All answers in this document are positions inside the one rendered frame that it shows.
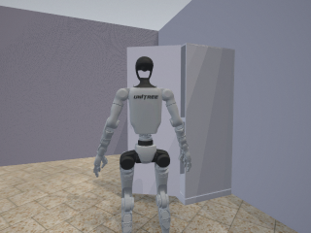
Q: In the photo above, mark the right robot upper arm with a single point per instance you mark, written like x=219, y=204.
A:
x=168, y=97

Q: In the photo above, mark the robot right forearm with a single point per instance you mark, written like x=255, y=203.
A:
x=181, y=137

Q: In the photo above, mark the left robot upper arm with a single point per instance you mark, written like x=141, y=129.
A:
x=121, y=95

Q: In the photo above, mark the robot left hand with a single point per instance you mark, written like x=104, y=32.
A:
x=97, y=163

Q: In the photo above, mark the robot right hand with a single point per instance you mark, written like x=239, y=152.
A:
x=185, y=158

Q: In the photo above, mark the robot right thigh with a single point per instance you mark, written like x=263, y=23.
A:
x=161, y=177

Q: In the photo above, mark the robot left forearm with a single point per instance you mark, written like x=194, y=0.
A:
x=105, y=139

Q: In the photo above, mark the fridge door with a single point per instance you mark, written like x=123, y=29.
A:
x=166, y=74

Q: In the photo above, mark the robot left shin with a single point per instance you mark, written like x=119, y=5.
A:
x=126, y=219

